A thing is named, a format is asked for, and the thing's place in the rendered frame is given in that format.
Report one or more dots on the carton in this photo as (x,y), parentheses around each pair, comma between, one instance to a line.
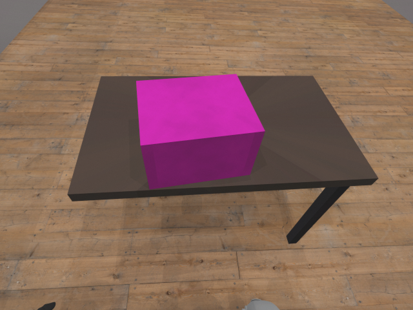
(195,129)

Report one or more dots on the table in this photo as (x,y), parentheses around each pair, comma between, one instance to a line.
(305,146)

